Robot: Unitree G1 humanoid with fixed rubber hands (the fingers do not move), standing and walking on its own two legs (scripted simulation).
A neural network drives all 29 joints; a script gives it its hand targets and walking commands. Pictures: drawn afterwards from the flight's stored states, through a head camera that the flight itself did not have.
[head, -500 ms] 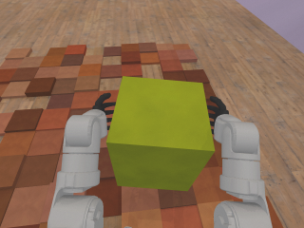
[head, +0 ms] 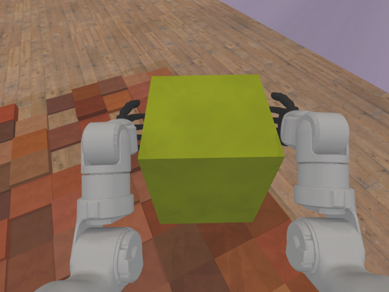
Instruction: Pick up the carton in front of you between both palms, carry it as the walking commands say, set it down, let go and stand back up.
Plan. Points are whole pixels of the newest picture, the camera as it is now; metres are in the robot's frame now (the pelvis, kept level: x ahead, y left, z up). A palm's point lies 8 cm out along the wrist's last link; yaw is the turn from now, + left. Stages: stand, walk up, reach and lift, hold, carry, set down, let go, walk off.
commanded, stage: carry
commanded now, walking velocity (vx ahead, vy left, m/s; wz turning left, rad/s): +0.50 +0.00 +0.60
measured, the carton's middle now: (205, 154) +0.38 -0.04 +0.10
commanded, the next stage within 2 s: none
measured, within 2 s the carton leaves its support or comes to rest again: neither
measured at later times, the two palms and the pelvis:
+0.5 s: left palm (94, 102) +0.61 +0.24 +0.09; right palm (198, 81) +0.67 -0.05 +0.09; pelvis +0.29 +0.03 +0.01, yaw +13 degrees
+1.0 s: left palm (107, 54) +0.86 +0.24 +0.10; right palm (187, 37) +0.96 -0.04 +0.10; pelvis +0.60 +0.01 +0.01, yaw +17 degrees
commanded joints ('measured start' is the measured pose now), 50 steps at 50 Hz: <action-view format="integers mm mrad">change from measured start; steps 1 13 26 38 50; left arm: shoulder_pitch -764 -680 -530 -425 -428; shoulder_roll -880 -1108 -1050 -968 -1141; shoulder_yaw -490 -667 -758 -716 -681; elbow -131 -164 -293 -98 -245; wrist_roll -376 -504 -474 -399 -469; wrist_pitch -24 -120 -172 -138 -157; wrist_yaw -167 -266 -219 -216 -257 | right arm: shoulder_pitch -808 -500 -495 -333 -326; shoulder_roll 1243 1290 1259 1154 1358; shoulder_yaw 595 634 792 705 698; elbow -111 -117 -384 -114 -222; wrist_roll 458 284 387 328 351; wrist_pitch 9 -96 -161 -126 -143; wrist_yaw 250 206 238 293 273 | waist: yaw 102 80 6 -2 95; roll -172 -211 10 110 -146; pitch -452 -391 -548 -330 -415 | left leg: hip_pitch -345 13 671 650 -90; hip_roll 33 -180 170 98 1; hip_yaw -39 241 -274 -101 -21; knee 42 -629 -840 -829 -294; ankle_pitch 107 513 771 877 191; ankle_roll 15 98 264 166 -8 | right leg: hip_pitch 615 571 -271 -178 434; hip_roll -318 -197 -62 4 -263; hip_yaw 282 -123 130 19 312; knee -141 -40 524 -99 -351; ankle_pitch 487 1084 -159 306 140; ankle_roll -85 40 98 60 -64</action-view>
